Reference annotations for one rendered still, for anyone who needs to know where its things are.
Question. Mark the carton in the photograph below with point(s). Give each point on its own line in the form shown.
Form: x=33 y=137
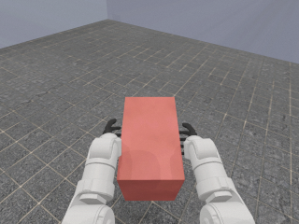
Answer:
x=150 y=167

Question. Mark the robot right forearm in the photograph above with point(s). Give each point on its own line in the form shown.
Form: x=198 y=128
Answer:
x=213 y=184

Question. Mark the robot left forearm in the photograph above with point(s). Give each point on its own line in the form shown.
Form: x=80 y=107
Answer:
x=96 y=185

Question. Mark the left robot upper arm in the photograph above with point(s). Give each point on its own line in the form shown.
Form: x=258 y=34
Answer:
x=89 y=214

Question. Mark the left robot hand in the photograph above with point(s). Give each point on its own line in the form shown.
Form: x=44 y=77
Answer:
x=109 y=129

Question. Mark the right robot hand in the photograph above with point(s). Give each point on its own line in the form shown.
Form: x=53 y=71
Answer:
x=190 y=132

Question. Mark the right robot upper arm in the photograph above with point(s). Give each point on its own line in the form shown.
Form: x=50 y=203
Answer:
x=225 y=213

